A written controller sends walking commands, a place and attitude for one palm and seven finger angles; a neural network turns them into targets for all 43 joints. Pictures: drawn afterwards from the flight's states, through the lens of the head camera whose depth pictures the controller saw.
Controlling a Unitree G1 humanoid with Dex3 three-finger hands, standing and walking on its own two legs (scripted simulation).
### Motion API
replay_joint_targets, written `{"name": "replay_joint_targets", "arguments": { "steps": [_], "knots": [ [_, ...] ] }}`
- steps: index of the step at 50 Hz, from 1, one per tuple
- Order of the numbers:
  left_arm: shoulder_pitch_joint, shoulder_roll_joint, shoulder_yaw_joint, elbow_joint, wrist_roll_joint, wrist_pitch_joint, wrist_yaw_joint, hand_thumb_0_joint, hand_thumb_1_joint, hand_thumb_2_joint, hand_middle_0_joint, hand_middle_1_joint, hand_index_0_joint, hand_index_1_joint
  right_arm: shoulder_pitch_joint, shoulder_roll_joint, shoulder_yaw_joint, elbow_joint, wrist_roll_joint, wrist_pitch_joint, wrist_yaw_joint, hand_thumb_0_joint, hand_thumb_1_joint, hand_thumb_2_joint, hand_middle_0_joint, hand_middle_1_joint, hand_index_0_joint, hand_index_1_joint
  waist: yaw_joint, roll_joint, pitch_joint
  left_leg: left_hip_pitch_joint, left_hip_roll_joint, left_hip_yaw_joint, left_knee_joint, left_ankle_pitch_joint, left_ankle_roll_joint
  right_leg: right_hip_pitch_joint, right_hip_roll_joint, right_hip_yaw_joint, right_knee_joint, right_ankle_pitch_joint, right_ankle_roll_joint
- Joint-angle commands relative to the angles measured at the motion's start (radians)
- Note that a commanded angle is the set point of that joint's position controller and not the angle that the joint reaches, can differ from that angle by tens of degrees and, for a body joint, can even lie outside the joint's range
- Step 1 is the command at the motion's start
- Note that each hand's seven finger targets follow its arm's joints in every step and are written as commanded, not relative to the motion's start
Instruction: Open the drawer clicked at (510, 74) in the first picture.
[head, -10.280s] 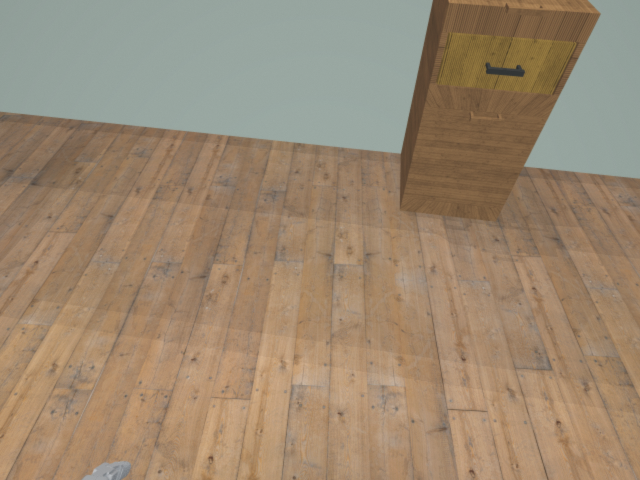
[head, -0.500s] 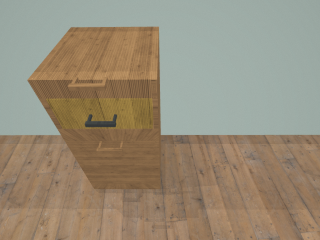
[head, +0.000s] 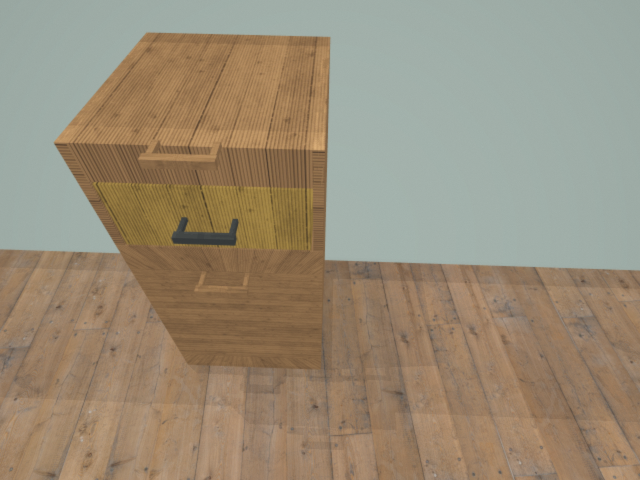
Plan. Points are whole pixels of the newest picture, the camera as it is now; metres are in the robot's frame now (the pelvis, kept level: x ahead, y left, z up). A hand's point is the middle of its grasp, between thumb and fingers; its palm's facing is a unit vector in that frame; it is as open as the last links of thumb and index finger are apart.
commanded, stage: come to a stop and stand still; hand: left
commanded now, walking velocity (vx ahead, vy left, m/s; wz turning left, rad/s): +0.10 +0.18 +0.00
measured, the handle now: (206, 231) +0.54 +0.26 -0.06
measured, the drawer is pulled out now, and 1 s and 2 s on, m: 0.00 0.00 0.00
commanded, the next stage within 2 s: look again from close up in 0.98 s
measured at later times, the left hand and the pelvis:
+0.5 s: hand out of the picture +0.09 +0.18 -0.16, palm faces +0.04 -0.97 -0.25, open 7.3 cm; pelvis +0.04 +0.00 +0.00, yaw +1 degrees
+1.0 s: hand out of the picture -0.01 +0.17 -0.16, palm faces +0.07 -0.98 -0.17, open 7.3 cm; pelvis +0.02 +0.01 +0.01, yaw +0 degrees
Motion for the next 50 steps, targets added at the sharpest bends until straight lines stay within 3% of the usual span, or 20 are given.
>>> {"name": "replay_joint_targets", "arguments": {
  "steps": [1, 3, 4, 5, 6, 8, 11, 17, 19, 20, 21, 22, 23, 25, 29, 31, 33, 35, 39, 50],
  "knots": [
    [0.064, 0.183, 0.052, -0.041, 0.001, -0.011, 0.015, 0.000, 0.900, 0.900, -0.200, -0.300, -0.200, -0.300, 0.073, -0.039, -0.016, -0.047, -0.003, -0.019, 0.001, 0.000, -0.900, -0.900, 0.200, 0.300, 0.200, 0.300, -0.008, -0.141, 0.080, -0.124, 0.031, 0.003, -0.048, 0.035, -0.002, 0.017, -0.260, 0.290, -0.210, 0.121, -0.161],
    [0.019, 0.143, 0.046, -0.061, 0.000, -0.003, 0.011, 0.000, 0.900, 0.900, -0.200, -0.300, -0.200, -0.300, 0.137, -0.058, -0.016, -0.021, -0.005, -0.031, 0.004, 0.000, -0.900, -0.900, 0.200, 0.300, 0.200, 0.300, -0.031, 0.010, 0.075, -0.002, 0.079, -0.053, -0.169, 0.230, 0.019, -0.059, -0.137, 0.128, -0.039, 0.152, -0.104],
    [0.004, 0.099, 0.034, -0.072, -0.001, 0.001, 0.008, 0.000, 0.900, 0.900, -0.200, -0.300, -0.200, -0.300, 0.188, -0.101, -0.024, -0.006, -0.013, -0.038, -0.002, 0.000, -0.900, -0.900, 0.200, 0.300, 0.200, 0.300, -0.045, 0.167, 0.046, 0.092, 0.191, -0.174, -0.194, 0.513, 0.070, -0.143, -0.035, -0.001, 0.131, 0.077, -0.057],
    [-0.037, 0.070, 0.017, -0.085, -0.001, 0.003, 0.014, 0.000, 0.900, 0.900, -0.200, -0.300, -0.200, -0.300, 0.221, -0.112, -0.023, 0.002, -0.011, -0.040, -0.015, 0.000, -0.900, -0.900, 0.200, 0.300, 0.200, 0.300, -0.058, 0.265, 0.070, 0.175, 0.278, -0.272, -0.229, 0.915, 0.131, -0.285, 0.009, -0.035, 0.260, -0.178, -0.020],
    [-0.042, 0.078, 0.016, -0.084, -0.004, 0.004, 0.021, 0.000, 0.900, 0.900, -0.200, -0.300, -0.200, -0.300, 0.213, -0.086, -0.015, 0.003, -0.008, -0.042, -0.026, 0.000, -0.900, -0.900, 0.200, 0.300, 0.200, 0.300, -0.048, 0.241, 0.066, 0.222, 0.304, -0.263, -0.206, 1.175, 0.160, -0.320, -0.024, 0.021, 0.332, -0.243, -0.015],
    [-0.044, 0.071, 0.017, -0.077, -0.010, 0.005, 0.021, 0.000, 0.900, 0.900, -0.200, -0.300, -0.200, -0.300, 0.155, -0.088, -0.011, -0.022, -0.006, -0.045, -0.034, 0.000, -0.900, -0.900, 0.200, 0.300, 0.200, 0.300, -0.027, 0.099, 0.054, 0.208, 0.301, -0.217, -0.179, 1.292, 0.172, -0.275, -0.056, 0.045, 0.330, -0.206, -0.015],
    [-0.039, 0.056, 0.013, -0.059, -0.012, 0.013, 0.016, 0.000, 0.900, 0.900, -0.200, -0.300, -0.200, -0.300, 0.087, -0.098, -0.018, -0.040, -0.004, -0.043, -0.037, 0.000, -0.900, -0.900, 0.200, 0.300, 0.200, 0.300, -0.005, 0.049, 0.051, 0.171, 0.257, -0.149, -0.209, 1.227, 0.141, -0.202, -0.047, 0.020, 0.258, -0.083, -0.005],
    [-0.042, 0.085, 0.023, -0.066, -0.013, 0.018, 0.019, 0.000, 0.900, 0.900, -0.200, -0.300, -0.200, -0.300, 0.054, -0.106, -0.036, -0.033, 0.001, -0.031, -0.038, 0.000, -0.900, -0.900, 0.200, 0.300, 0.200, 0.300, 0.006, 0.082, 0.035, 0.189, 0.237, -0.109, -0.170, 1.223, 0.087, -0.103, -0.017, -0.004, 0.053, 0.042, -0.015],
    [0.013, 0.108, 0.029, -0.059, -0.009, 0.007, 0.019, 0.000, 0.900, 0.900, -0.200, -0.300, -0.200, -0.300, 0.045, -0.103, -0.043, -0.041, 0.006, -0.027, -0.035, 0.000, -0.900, -0.900, 0.200, 0.300, 0.200, 0.300, 0.032, 0.040, -0.002, 0.153, 0.198, -0.097, -0.083, 1.083, 0.057, 0.005, -0.023, 0.022, -0.090, 0.224, -0.021],
    [0.057, 0.134, 0.035, -0.047, -0.006, -0.002, 0.022, 0.000, 0.900, 0.900, -0.200, -0.300, -0.200, -0.300, 0.045, -0.095, -0.046, -0.053, 0.009, -0.027, -0.032, 0.000, -0.900, -0.900, 0.200, 0.300, 0.200, 0.300, 0.039, -0.019, -0.051, 0.085, 0.151, -0.075, -0.023, 0.911, 0.030, 0.109, -0.069, 0.087, -0.090, 0.525, -0.042],
    [0.067, 0.165, 0.038, -0.046, -0.007, -0.009, 0.026, 0.000, 0.900, 0.900, -0.200, -0.300, -0.200, -0.300, 0.060, -0.073, -0.049, -0.057, 0.014, -0.023, -0.029, 0.000, -0.900, -0.900, 0.200, 0.300, 0.200, 0.300, 0.023, -0.086, -0.075, -0.026, 0.087, -0.052, 0.022, 0.587, 0.004, 0.192, -0.176, 0.207, -0.042, 0.826, -0.105],
    [0.054, 0.188, 0.035, -0.042, -0.011, -0.011, 0.025, 0.000, 0.900, 0.900, -0.200, -0.300, -0.200, -0.300, 0.081, -0.041, -0.048, -0.048, 0.019, -0.018, -0.025, 0.000, -0.900, -0.900, 0.200, 0.300, 0.200, 0.300, 0.004, -0.130, -0.082, -0.077, 0.033, -0.048, 0.042, 0.233, -0.013, 0.203, -0.282, 0.256, -0.046, 0.978, -0.175],
    [0.040, 0.189, 0.033, -0.047, -0.012, -0.013, 0.027, 0.000, 0.900, 0.900, -0.200, -0.300, -0.200, -0.300, 0.073, -0.011, -0.043, -0.046, 0.020, -0.007, -0.023, 0.000, -0.900, -0.900, 0.200, 0.300, 0.200, 0.300, 0.002, -0.235, -0.085, -0.091, 0.023, -0.035, 0.090, -0.073, -0.024, 0.189, -0.315, 0.273, -0.099, 1.014, -0.222],
    [-0.028, 0.172, 0.027, -0.077, 0.002, -0.007, 0.029, 0.000, 0.900, 0.900, -0.200, -0.300, -0.200, -0.300, 0.028, 0.002, -0.043, -0.056, 0.015, 0.004, -0.019, 0.000, -0.900, -0.900, 0.200, 0.300, 0.200, 0.300, 0.002, -0.223, -0.028, -0.091, 0.036, -0.043, 0.142, -0.159, -0.026, 0.056, -0.302, 0.249, -0.158, 0.861, -0.228],
    [-0.091, 0.182, 0.037, -0.103, -0.006, 0.003, 0.020, 0.000, 0.900, 0.900, -0.200, -0.300, -0.200, -0.300, 0.083, 0.014, -0.041, -0.024, 0.010, 0.010, -0.009, 0.000, -0.900, -0.900, 0.200, 0.300, 0.200, 0.300, -0.041, -0.137, -0.021, 0.026, 0.033, -0.002, -0.084, 0.093, -0.038, -0.059, -0.220, 0.197, -0.174, 0.412, -0.143],
    [-0.105, 0.164, 0.038, -0.116, -0.010, 0.013, 0.015, 0.000, 0.900, 0.900, -0.200, -0.300, -0.200, -0.300, 0.088, -0.011, -0.044, -0.019, 0.002, 0.007, -0.007, 0.000, -0.900, -0.900, 0.200, 0.300, 0.200, 0.300, -0.038, -0.047, 0.013, 0.056, 0.063, -0.029, -0.153, 0.146, -0.028, -0.150, -0.153, 0.169, -0.168, 0.142, -0.095],
    [-0.105, 0.155, 0.041, -0.130, -0.009, 0.024, 0.011, 0.000, 0.900, 0.900, -0.200, -0.300, -0.200, -0.300, 0.030, -0.052, -0.043, -0.055, -0.007, 0.007, -0.002, 0.000, -0.900, -0.900, 0.200, 0.300, 0.200, 0.300, -0.005, 0.042, 0.075, -0.114, 0.128, -0.096, -0.214, 0.075, 0.002, -0.108, -0.087, 0.137, -0.190, -0.029, -0.054],
    [-0.064, 0.147, 0.036, -0.109, -0.005, 0.022, 0.007, 0.000, 0.900, 0.900, -0.200, -0.300, -0.200, -0.300, -0.017, -0.048, -0.035, -0.072, -0.010, 0.001, 0.001, 0.000, -0.900, -0.900, 0.200, 0.300, 0.200, 0.300, 0.020, 0.043, 0.099, -0.193, 0.113, -0.096, -0.243, 0.009, 0.003, -0.030, -0.086, 0.148, -0.201, -0.039, -0.046],
    [-0.028, 0.135, 0.027, -0.081, -0.008, 0.011, 0.001, 0.000, 0.900, 0.900, -0.200, -0.300, -0.200, -0.300, 0.051, -0.046, -0.025, -0.059, -0.012, -0.006, 0.000, 0.000, -0.900, -0.900, 0.200, 0.300, 0.200, 0.300, 0.000, -0.032, 0.070, -0.120, 0.092, -0.073, -0.240, 0.012, 0.001, -0.046, -0.093, 0.160, -0.253, -0.096, -0.051],
    [0.062, 0.085, -0.005, -0.012, -0.012, -0.010, 0.003, 0.000, 0.900, 0.900, -0.200, -0.300, -0.200, -0.300, 0.087, -0.042, -0.006, -0.019, 0.001, -0.027, -0.009, 0.000, -0.900, -0.900, 0.200, 0.300, 0.200, 0.300, 0.002, -0.027, 0.066, -0.100, 0.115, -0.075, -0.279, 0.112, 0.002, 0.035, -0.073, 0.113, -0.209, 0.142, -0.040]
  ]
}}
